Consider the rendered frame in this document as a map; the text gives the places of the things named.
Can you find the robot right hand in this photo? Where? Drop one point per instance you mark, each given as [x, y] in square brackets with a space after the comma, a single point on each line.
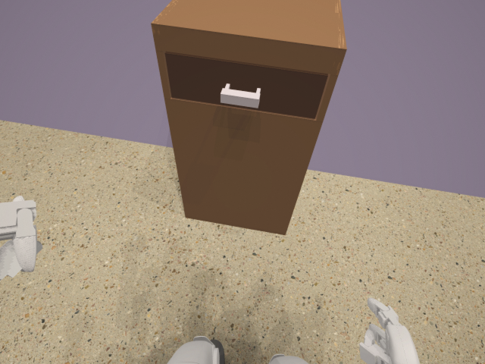
[396, 344]

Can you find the handle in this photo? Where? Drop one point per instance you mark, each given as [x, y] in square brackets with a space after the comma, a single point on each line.
[237, 97]

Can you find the drawer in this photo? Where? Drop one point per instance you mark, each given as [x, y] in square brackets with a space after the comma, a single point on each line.
[283, 90]

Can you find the robot left shin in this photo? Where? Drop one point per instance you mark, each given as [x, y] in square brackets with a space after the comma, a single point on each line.
[202, 338]

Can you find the robot left hand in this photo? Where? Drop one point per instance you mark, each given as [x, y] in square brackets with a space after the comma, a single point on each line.
[16, 223]

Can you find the robot left thigh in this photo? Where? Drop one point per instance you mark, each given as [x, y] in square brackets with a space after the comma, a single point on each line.
[196, 352]

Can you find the cabinet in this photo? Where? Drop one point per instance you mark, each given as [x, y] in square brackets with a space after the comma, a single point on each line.
[237, 166]

